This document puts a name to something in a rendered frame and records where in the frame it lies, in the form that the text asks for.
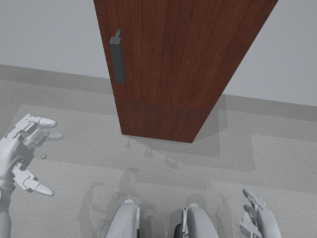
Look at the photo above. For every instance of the left robot hand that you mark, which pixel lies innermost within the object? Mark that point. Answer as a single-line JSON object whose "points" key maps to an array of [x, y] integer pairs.
{"points": [[13, 150]]}

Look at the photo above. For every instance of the left robot forearm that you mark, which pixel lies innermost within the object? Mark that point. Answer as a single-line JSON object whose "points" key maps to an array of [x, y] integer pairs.
{"points": [[6, 189]]}

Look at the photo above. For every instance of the cupboard door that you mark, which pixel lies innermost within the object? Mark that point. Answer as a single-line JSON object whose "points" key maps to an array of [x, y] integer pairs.
{"points": [[179, 52]]}

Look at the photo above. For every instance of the right robot thigh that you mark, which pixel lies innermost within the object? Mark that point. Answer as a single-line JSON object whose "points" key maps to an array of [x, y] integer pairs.
{"points": [[197, 224]]}

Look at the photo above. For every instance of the handle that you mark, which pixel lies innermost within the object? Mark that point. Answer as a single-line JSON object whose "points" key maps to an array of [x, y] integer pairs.
{"points": [[116, 51]]}

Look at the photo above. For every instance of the right robot hand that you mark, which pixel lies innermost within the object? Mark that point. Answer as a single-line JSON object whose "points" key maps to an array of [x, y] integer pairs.
{"points": [[264, 224]]}

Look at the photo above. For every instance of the robot right shin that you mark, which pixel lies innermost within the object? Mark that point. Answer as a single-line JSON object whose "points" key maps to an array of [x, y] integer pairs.
{"points": [[181, 235]]}

